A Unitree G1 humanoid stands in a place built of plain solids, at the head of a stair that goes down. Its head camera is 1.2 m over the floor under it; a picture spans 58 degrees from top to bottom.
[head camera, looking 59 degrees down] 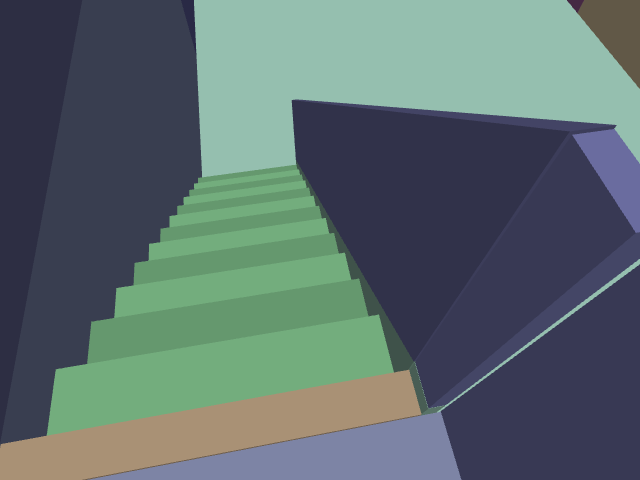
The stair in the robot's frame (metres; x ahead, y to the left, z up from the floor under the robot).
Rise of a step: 0.20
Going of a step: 0.24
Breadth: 1.07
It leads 10 degrees to the left of straight ahead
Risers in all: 13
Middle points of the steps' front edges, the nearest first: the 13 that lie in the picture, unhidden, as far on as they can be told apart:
0.22 0.28 0.00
0.45 0.32 -0.20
0.69 0.36 -0.40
0.93 0.41 -0.61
1.16 0.45 -0.81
1.40 0.49 -1.01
1.63 0.53 -1.22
1.87 0.57 -1.42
2.11 0.62 -1.62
2.34 0.66 -1.83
2.58 0.70 -2.03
2.82 0.74 -2.23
3.05 0.78 -2.44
